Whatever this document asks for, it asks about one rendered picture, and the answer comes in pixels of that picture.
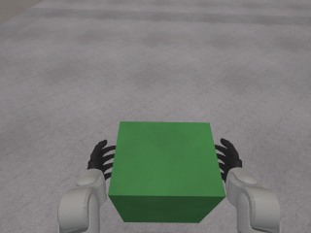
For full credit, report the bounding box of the robot right hand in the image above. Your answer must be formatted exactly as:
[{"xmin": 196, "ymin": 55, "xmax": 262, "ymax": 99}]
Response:
[{"xmin": 215, "ymin": 138, "xmax": 243, "ymax": 182}]

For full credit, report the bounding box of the robot right forearm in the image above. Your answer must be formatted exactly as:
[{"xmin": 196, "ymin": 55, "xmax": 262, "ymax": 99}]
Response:
[{"xmin": 225, "ymin": 167, "xmax": 282, "ymax": 233}]

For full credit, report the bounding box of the carton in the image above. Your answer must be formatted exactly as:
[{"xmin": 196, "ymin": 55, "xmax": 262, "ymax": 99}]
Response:
[{"xmin": 108, "ymin": 121, "xmax": 226, "ymax": 223}]

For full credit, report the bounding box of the robot left hand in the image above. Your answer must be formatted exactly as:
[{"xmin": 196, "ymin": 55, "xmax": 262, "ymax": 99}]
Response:
[{"xmin": 87, "ymin": 140, "xmax": 116, "ymax": 181}]

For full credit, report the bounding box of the robot left forearm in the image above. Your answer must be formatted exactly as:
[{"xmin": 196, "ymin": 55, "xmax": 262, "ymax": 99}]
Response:
[{"xmin": 56, "ymin": 168, "xmax": 107, "ymax": 233}]

